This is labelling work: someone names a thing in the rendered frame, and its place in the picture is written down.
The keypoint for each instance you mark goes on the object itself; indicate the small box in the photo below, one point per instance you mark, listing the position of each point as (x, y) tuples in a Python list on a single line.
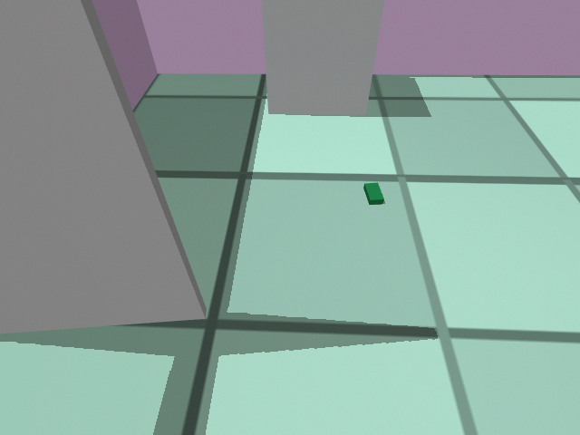
[(373, 193)]

